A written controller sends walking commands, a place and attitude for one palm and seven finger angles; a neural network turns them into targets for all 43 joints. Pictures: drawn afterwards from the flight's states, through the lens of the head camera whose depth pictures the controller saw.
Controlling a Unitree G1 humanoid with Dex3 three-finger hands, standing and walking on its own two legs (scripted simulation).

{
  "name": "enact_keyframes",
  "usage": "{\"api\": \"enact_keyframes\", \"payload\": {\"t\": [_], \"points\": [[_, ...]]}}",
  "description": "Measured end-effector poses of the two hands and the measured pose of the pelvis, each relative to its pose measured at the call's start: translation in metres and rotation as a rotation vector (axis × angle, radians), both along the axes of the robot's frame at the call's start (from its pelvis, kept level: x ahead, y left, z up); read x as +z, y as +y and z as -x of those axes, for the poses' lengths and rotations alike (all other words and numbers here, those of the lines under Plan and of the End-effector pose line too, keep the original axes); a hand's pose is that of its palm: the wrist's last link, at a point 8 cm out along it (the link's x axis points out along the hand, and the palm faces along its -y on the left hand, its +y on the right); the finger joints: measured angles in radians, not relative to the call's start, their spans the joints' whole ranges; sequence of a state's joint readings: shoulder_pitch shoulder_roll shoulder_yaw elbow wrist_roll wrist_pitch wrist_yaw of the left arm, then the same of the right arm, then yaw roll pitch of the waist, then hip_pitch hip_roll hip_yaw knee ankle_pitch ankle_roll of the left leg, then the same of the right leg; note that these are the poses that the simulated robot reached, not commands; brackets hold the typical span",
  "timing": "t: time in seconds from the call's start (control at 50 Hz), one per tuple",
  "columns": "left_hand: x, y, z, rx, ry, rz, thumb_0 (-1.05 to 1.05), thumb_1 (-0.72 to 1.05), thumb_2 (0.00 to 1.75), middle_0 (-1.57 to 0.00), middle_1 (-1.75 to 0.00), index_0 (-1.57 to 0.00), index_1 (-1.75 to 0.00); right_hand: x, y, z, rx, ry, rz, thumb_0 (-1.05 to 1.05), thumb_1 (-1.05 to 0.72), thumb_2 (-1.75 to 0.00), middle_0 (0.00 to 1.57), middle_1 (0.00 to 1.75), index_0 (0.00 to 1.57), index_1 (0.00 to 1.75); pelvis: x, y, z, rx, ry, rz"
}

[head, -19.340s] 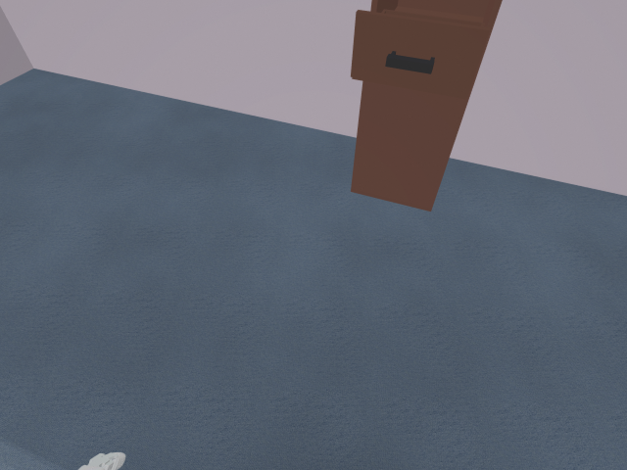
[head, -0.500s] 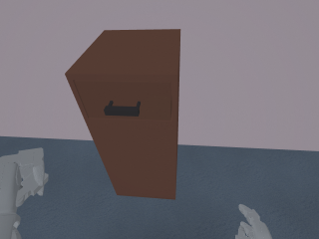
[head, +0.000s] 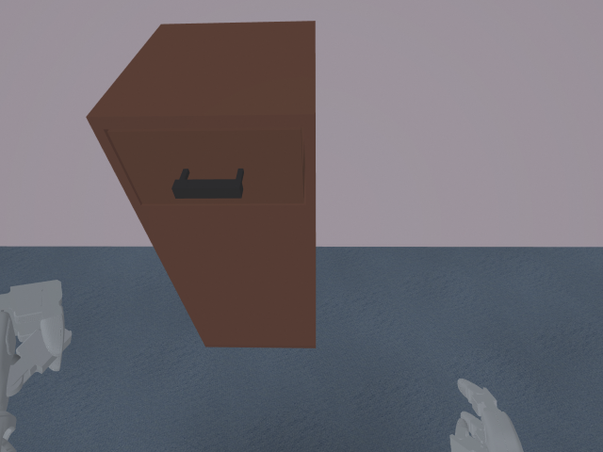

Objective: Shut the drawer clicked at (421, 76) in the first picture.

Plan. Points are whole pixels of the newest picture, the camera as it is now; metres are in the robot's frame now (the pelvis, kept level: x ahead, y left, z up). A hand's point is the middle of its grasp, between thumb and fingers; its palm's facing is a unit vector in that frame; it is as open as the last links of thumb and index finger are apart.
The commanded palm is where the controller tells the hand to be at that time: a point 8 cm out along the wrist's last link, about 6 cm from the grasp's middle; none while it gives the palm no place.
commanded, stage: step back with the hand held close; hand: left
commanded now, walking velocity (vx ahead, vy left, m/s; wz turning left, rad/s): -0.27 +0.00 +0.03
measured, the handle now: (210, 181) +0.57 +0.21 +0.03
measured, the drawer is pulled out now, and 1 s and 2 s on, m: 0.00 0.00 0.00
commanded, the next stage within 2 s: stop stepping back and stand still in 1.16 s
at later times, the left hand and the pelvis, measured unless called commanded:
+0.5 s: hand (17, 402) +0.13 +0.25 +0.16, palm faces +0.40 -0.80 -0.44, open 3.2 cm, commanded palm +0.07 +0.29 +0.17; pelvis -0.06 +0.01 -0.01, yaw +0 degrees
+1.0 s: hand out of the picture +0.07 +0.24 +0.16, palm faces +0.37 -0.81 -0.46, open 3.2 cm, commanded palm -0.01 +0.29 +0.17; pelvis -0.12 +0.01 -0.02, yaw +3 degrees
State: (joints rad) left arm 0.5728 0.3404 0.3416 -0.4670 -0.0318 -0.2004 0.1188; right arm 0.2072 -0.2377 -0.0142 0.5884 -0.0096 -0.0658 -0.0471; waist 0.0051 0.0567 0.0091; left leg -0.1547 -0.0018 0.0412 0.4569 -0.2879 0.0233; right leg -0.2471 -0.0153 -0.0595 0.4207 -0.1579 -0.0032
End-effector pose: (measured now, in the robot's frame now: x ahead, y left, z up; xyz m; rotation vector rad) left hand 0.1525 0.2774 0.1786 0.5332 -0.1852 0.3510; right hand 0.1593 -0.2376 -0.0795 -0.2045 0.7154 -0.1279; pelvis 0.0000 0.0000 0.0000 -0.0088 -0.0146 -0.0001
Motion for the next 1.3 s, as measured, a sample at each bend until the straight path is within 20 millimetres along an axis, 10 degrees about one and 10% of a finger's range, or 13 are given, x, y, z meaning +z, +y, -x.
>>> {"api": "enact_keyframes", "payload": {"t": [0.7,0.9,1.16,1.3], "points": [[0.005,0.023,0.074,-0.03,-0.114,-0.113,0.01,0.88,0.9,-1.41,-1.6,-1.41,-1.6,-0.002,0.017,0.078,-0.003,0.022,0.064,0.02,-0.91,-0.9,0.2,0.3,0.2,0.3,-0.014,0.013,0.07,0.038,0.036,0.014],[-0.001,-0.003,0.101,-0.083,-0.103,-0.084,0.01,0.88,0.9,-1.41,-1.6,-1.41,-1.6,-0.004,0.011,0.079,0.033,-0.023,0.043,0.02,-0.91,-0.9,0.21,0.3,0.2,0.3,-0.021,0.001,0.104,0.03,0.033,0.002],[0.008,0.026,0.162,-0.005,-0.147,-0.068,0.01,0.88,0.9,-1.41,-1.6,-1.41,-1.6,0.005,0.021,0.148,0.01,0.013,0.063,0.02,-0.91,-0.9,0.2,0.3,0.2,0.3,-0.009,0.009,0.149,0.05,0.057,0.055],[0.005,-0.009,0.18,-0.1,-0.147,-0.032,0.01,0.89,0.9,-1.41,-1.6,-1.41,-1.6,-0.004,0.024,0.182,0.068,0.007,0.015,0.02,-0.9,-0.9,0.21,0.3,0.2,0.3,-0.011,-0.008,0.189,-0.03,0.094,0.02]]}}
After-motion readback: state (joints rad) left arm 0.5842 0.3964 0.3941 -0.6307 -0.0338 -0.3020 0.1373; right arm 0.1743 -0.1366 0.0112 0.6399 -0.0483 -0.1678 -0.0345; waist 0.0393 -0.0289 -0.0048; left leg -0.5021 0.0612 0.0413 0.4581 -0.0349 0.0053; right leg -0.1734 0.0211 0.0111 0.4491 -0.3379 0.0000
